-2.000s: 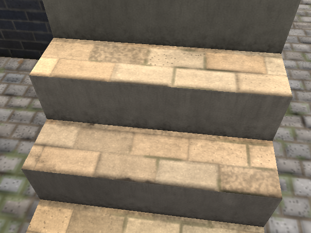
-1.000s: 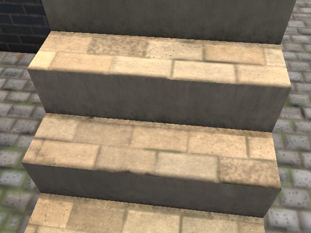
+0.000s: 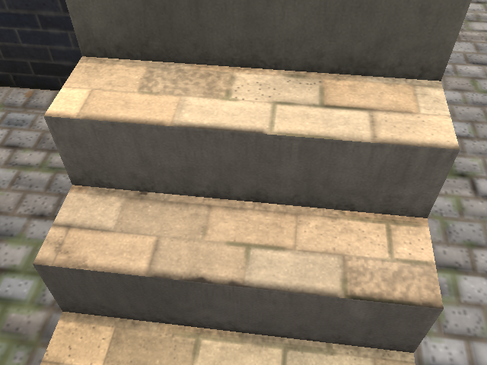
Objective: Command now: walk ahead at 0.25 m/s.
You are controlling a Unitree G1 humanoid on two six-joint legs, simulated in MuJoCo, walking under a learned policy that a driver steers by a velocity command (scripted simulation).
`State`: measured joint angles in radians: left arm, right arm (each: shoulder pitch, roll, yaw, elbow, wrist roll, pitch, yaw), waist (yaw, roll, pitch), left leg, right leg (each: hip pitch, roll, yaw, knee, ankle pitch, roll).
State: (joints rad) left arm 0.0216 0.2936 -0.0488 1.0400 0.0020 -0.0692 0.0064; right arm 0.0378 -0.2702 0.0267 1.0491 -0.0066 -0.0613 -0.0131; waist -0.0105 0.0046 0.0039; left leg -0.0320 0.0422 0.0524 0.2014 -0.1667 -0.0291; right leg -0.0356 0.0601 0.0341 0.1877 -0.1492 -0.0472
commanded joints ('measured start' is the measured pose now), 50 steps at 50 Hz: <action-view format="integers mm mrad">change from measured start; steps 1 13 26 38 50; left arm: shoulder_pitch -27 7 57 86 102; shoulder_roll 136 143 133 112 84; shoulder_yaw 27 35 78 97 110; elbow -32 -4 -16 -46 -65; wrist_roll -1 -2 6 6 2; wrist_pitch -4 13 40 40 43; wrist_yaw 3 6 -11 1 11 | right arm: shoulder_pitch -18 27 103 141 153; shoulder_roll -126 -135 -133 -124 -99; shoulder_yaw -24 -32 -69 -88 -98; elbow -31 -8 6 -6 -12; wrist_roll -1 -6 -3 -1 1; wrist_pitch -5 10 26 24 17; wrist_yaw -2 -2 -26 -31 -29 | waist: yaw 0 -1 4 4 4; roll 6 2 -4 5 -5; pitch -80 -53 -41 -21 -28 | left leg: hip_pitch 39 13 -72 -102 -101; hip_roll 118 114 57 53 51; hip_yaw -68 -72 -56 -64 -69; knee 33 57 72 82 90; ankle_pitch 286 228 114 84 97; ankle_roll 25 30 42 45 50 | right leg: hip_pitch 9 -24 -77 -105 -97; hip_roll -180 -176 -126 -126 -126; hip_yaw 93 95 81 87 86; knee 36 57 85 97 108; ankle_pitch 361 283 190 142 156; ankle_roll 5 5 -24 -26 -23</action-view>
